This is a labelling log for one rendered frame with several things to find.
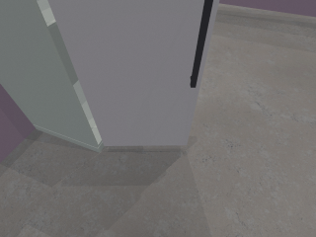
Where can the handle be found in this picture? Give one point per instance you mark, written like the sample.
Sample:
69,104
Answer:
206,11

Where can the fridge door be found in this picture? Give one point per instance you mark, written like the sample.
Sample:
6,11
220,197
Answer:
134,60

